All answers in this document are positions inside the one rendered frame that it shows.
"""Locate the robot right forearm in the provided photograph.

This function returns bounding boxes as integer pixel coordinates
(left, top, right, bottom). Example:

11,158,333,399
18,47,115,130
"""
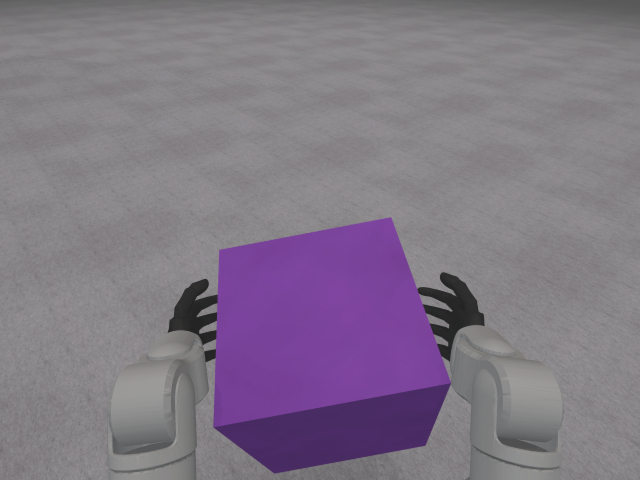
450,325,564,480

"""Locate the carton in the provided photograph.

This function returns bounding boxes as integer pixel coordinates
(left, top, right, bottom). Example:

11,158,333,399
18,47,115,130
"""
213,217,451,474

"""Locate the robot left forearm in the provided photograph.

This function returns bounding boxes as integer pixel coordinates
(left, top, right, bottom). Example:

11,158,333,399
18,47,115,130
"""
107,330,209,480

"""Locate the right robot hand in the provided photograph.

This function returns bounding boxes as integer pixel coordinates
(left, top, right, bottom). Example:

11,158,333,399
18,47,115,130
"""
417,272,485,362

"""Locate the left robot hand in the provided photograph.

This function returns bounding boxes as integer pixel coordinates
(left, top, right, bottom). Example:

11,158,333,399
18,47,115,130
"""
168,279,218,362

